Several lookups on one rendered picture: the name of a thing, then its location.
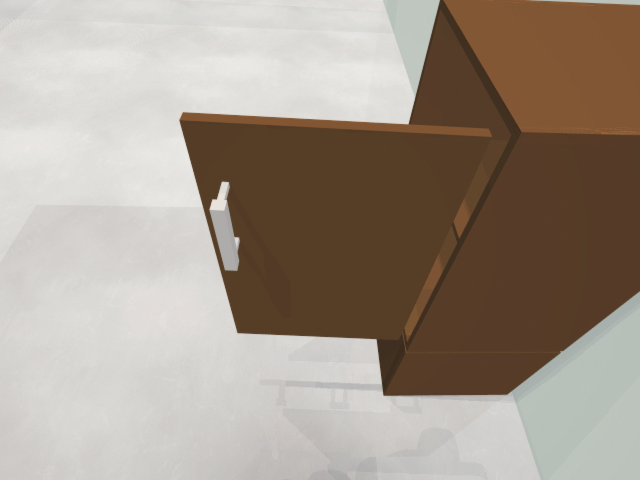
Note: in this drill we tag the handle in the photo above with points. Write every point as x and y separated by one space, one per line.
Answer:
228 244

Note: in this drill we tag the cupboard door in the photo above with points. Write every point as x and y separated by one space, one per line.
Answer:
340 222

